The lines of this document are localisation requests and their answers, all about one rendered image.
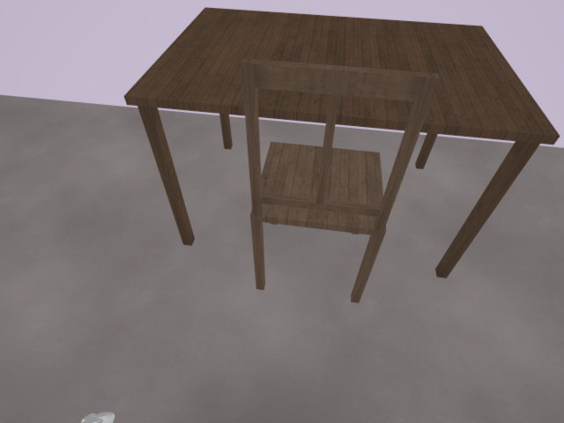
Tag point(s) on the table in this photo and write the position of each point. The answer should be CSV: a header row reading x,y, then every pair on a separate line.
x,y
478,94

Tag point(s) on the chair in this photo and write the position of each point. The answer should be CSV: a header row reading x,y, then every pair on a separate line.
x,y
324,187

